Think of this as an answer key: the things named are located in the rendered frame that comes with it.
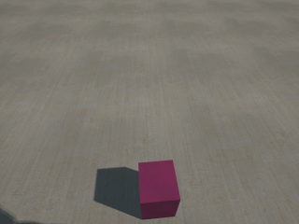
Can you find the carton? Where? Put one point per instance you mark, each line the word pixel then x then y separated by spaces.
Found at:
pixel 158 189

